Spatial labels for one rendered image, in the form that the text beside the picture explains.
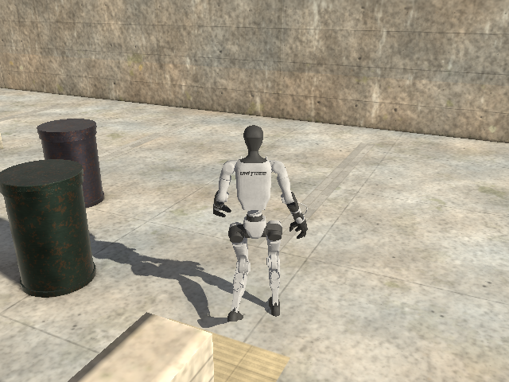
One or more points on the left robot hand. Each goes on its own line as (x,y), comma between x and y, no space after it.
(224,208)

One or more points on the robot left upper arm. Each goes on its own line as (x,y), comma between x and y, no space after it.
(225,179)

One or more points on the robot right upper arm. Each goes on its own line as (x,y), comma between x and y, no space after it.
(283,181)

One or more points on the right robot forearm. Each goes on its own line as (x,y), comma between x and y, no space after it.
(295,210)

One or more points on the right robot hand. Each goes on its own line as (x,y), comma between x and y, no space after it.
(302,227)

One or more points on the right robot foot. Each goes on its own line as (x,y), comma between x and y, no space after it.
(275,310)

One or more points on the left robot thigh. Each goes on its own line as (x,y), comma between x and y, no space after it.
(239,242)

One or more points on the left robot forearm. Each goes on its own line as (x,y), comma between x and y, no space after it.
(217,205)

